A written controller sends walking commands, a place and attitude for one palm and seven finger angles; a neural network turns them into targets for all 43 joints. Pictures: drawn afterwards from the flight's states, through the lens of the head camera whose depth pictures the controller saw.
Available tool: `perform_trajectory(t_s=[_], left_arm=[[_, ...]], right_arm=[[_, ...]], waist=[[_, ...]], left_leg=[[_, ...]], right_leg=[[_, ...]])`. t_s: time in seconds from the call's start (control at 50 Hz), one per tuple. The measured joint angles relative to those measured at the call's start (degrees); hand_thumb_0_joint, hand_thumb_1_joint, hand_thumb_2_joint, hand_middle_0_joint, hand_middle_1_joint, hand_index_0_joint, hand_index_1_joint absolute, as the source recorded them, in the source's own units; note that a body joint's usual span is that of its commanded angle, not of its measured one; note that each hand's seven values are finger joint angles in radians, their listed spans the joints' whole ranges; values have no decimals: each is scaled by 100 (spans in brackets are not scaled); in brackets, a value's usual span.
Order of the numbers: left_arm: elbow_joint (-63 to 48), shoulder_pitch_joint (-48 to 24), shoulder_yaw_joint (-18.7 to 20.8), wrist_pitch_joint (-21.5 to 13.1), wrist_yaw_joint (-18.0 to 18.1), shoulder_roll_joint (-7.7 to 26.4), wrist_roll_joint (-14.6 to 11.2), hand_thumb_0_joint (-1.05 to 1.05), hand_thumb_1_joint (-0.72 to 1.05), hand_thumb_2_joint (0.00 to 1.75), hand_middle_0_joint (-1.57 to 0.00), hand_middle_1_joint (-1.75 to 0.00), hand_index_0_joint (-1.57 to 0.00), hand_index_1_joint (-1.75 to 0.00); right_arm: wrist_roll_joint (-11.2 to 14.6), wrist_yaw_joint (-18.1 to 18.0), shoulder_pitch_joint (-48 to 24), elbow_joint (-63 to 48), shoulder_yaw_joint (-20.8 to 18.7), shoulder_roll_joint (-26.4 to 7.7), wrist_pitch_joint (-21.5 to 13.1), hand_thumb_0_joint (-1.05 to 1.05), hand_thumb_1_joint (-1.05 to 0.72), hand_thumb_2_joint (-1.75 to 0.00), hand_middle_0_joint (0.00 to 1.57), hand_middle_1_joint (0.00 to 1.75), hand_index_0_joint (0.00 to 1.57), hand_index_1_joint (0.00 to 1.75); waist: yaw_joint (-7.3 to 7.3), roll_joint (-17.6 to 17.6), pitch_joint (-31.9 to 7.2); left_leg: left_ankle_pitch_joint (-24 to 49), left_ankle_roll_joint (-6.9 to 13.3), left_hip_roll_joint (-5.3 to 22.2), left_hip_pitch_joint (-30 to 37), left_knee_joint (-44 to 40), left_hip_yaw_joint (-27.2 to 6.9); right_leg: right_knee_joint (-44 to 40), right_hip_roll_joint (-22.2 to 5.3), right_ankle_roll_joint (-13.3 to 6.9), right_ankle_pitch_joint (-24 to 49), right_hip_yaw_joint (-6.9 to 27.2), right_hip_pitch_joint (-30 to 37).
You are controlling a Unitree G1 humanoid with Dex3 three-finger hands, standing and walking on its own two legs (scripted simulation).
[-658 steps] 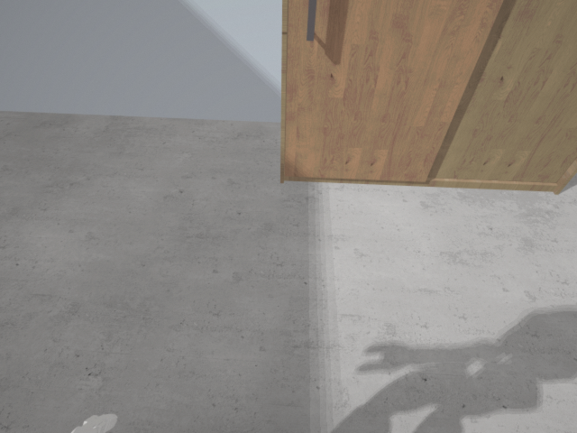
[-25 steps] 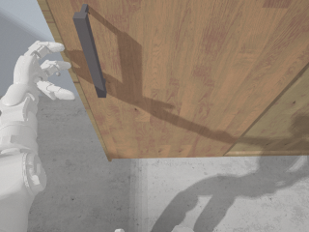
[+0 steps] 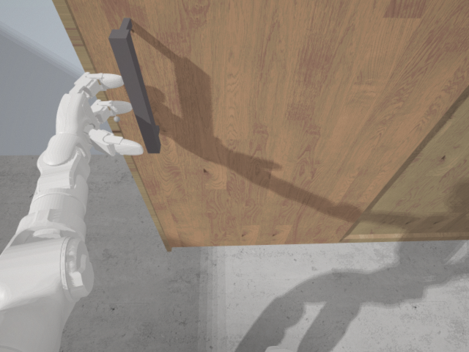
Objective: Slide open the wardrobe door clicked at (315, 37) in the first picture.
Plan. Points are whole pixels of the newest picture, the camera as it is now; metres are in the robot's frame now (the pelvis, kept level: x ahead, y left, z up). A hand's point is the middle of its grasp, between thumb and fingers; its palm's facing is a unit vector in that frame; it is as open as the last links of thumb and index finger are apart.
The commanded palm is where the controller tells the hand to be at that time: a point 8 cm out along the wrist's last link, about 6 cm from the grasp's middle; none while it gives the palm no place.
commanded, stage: feel for the door with the fingertips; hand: left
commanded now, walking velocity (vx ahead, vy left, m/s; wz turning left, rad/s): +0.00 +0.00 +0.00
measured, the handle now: (142, 94) +0.54 +0.15 +0.13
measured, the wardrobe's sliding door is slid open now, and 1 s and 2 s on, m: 0.00 0.00 0.00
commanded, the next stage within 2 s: slide the fingers in behind the handle in 0.40 s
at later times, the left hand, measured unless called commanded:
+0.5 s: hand (114, 109) +0.50 +0.19 +0.13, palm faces -0.03 -1.00 -0.02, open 13.7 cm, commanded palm +0.49 +0.24 +0.13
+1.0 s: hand (129, 114) +0.49 +0.16 +0.13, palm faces -0.04 -1.00 -0.01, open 13.9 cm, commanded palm +0.47 +0.22 +0.13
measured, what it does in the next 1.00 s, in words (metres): stands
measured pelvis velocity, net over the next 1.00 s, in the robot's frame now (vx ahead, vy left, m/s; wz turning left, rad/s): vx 0.01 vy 0.01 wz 0.00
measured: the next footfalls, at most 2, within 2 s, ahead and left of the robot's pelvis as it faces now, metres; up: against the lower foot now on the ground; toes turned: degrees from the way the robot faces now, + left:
none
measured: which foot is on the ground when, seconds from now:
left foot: down 0.00-1.00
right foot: down 0.00-1.00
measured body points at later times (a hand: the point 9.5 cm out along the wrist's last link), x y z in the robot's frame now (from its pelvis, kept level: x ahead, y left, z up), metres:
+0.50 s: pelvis -0.01 +0.00 -0.01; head +0.09 +0.01 +0.44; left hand +0.50 +0.24 +0.13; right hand -0.01 -0.27 -0.12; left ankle +0.00 +0.12 -0.71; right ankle +0.01 -0.11 -0.71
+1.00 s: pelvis +0.01 +0.01 +0.00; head +0.07 +0.01 +0.44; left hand +0.49 +0.22 +0.13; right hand +0.04 -0.25 -0.12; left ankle +0.00 +0.12 -0.71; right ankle +0.01 -0.11 -0.71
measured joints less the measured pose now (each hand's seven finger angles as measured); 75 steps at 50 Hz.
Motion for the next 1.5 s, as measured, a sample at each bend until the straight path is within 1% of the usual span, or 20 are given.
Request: perform_trajectory(t_s=[0.06, 0.14, 0.24, 0.32, 0.4, 0.52, 0.6, 0.66, 0.76, 0.82, 0.96, 1.04, 1.14, 1.22, 1.34, 1.42, 1.5], left_arm=[[63, -75, 13, -50, -19, 101, 1, -1, -50, 30, -30, -120, -30, -120], [285, -282, -48, -97, -137, 233, -50, -1, -50, 30, -30, -120, -30, -120], [590, -589, -67, -16, -264, 387, -44, -1, -50, 30, -30, -120, -30, -120], [719, -743, -6, -29, -277, 498, -8, -1, -50, 30, -30, -120, -30, -120], [718, -828, 33, -102, -238, 546, 46, -1, -50, 30, -30, -120, -31, -121], [723, -848, 39, -149, -235, 535, 80, -1, -50, 30, -34, -122, -35, -125], [734, -882, -39, -115, -158, 474, 89, -1, -50, 30, -34, -122, -37, -124], [674, -839, -107, -85, -67, 406, 45, -1, -50, 30, -33, -122, -36, -124], [589, -693, -88, -96, -15, 283, 8, -1, -50, 30, -32, -121, -33, -123], [468, -578, -96, -119, 1, 199, 38, -1, -50, 30, -31, -120, -32, -122], [111, -261, -166, -104, 94, -139, -31, -1, -50, 30, -30, -120, -30, -121], [2, -161, -185, -81, 234, -271, 13, -1, -50, 30, -30, -120, -30, -120], [-126, -95, -197, -100, 349, -298, 45, -1, -50, 30, -30, -120, -30, -120], [-81, -99, -238, -101, 300, -296, 5, -1, -50, 30, -30, -120, -30, -120], [38, -145, -264, -35, 248, -275, -32, -1, -50, 30, -30, -120, -30, -120], [36, -173, -267, -96, 261, -263, -40, -1, -50, 30, -30, -120, -30, -120], [-30, -174, -370, -172, 290, -332, -52, -1, -50, 30, -30, -120, -30, -120]], right_arm=[[4, -27, -8, 6, 1, -7, -17, 1, -90, -90, 20, 30, 20, 30], [14, -58, 3, 80, 13, -46, -43, 1, -90, -90, 20, 30, 20, 30], [5, -84, 31, 144, 15, -113, -68, 1, -90, -90, 20, 30, 20, 30], [-16, -91, 73, 152, 2, -151, -86, 1, -90, -90, 20, 30, 20, 30], [-45, -77, 161, 152, -23, -163, -93, 1, -90, -90, 20, 30, 20, 30], [-74, -37, 312, 232, -16, -121, -46, 1, -90, -90, 20, 30, 20, 30], [-96, -12, 367, 257, -7, -73, -42, 1, -90, -90, 20, 30, 20, 30], [-110, 18, 367, 265, -4, -38, -49, 1, -90, -90, 20, 30, 20, 30], [-110, 52, 316, 223, 8, -3, -51, 1, -90, -90, 20, 30, 20, 30], [-105, 63, 275, 172, -1, -1, -58, 1, -90, -90, 20, 30, 20, 30], [-76, 77, 170, 86, -50, -7, -23, 1, -90, -90, 20, 30, 20, 30], [-69, 77, 96, 55, -66, -5, -14, 1, -90, -90, 20, 30, 20, 30], [-60, 67, 26, 30, -77, 12, -11, 1, -90, -90, 20, 30, 20, 30], [-41, 55, 11, 60, -71, 10, 12, 1, -90, -90, 20, 30, 20, 30], [-23, 16, -5, 85, -69, -27, 20, 1, -90, -90, 20, 30, 20, 30], [-26, 3, -6, 100, -81, -42, -3, 1, -90, -90, 20, 30, 20, 30], [-27, 11, 35, 144, -113, -50, -32, 1, -90, -90, 20, 30, 20, 30]], waist=[[3, -4, 33], [-4, -11, 53], [-76, -26, 64], [-160, -42, 74], [-217, -41, 82], [-211, -27, 27], [-195, 1, 8], [-173, 14, -10], [-150, 16, -49], [-135, 27, -63], [-45, 47, -87], [-11, 55, -77], [15, 40, -50], [43, 27, -53], [35, 26, -15], [16, 16, 24], [21, 33, 21]], left_leg=[[25, -12, 4, -21, -7, -11], [47, -22, -1, -86, 9, -53], [70, -25, -8, -251, 58, -97], [66, -18, -1, -386, 109, -90], [50, -6, 1, -515, 162, -78], [15, 15, -9, -588, 203, -78], [2, 23, -27, -601, 226, -109], [-5, 30, -36, -582, 223, -106], [-30, 40, -34, -502, 206, -72], [-50, 41, -30, -453, 203, -55], [-77, 37, -26, -264, 130, -4], [-76, 25, -26, -166, 84, 0], [-54, -2, -15, -78, 21, -4], [-34, -24, -6, -10, -27, -23], [3, -45, 1, 18, -63, -60], [29, -54, 2, -9, -65, -67], [42, -54, -3, -33, -62, -71]], right_leg=[[0, 5, -13, 18, -11, -21], [7, 0, -21, 30, -51, -66], [30, -7, -24, 50, -94, -204], [61, 0, -16, 62, -86, -334], [91, 2, -4, 65, -72, -457], [102, -7, 20, 45, -70, -514], [95, -25, 30, 32, -101, -498], [90, -33, 39, 26, -97, -477], [86, -31, 47, 8, -62, -417], [87, -27, 48, -8, -45, -378], [67, -23, 46, -45, 5, -231], [55, -22, 35, -62, 10, -150], [34, -11, 6, -62, 5, -82], [6, -1, -17, -58, -13, -20], [-26, 7, -43, -35, -50, 18], [-20, 9, -52, -15, -56, -11], [-17, 4, -51, -4, -60, -32]])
